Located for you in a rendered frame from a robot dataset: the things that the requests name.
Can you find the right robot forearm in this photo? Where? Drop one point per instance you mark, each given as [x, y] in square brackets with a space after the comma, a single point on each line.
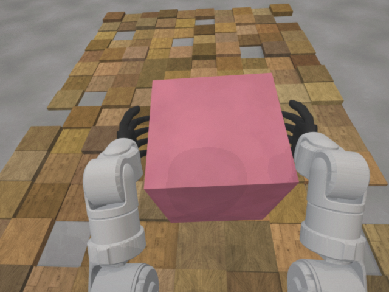
[337, 191]

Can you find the left robot upper arm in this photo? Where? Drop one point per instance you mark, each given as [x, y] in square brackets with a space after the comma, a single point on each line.
[132, 277]

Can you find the right robot upper arm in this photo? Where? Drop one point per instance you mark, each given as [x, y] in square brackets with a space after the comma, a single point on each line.
[309, 275]

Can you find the left robot forearm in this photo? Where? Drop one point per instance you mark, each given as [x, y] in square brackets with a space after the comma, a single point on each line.
[109, 184]

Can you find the robot left hand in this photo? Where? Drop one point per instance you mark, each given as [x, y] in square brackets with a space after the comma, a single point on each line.
[127, 126]

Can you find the robot right hand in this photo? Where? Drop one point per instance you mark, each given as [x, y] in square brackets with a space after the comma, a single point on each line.
[303, 124]

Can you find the carton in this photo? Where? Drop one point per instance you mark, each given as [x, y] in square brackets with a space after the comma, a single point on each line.
[217, 148]

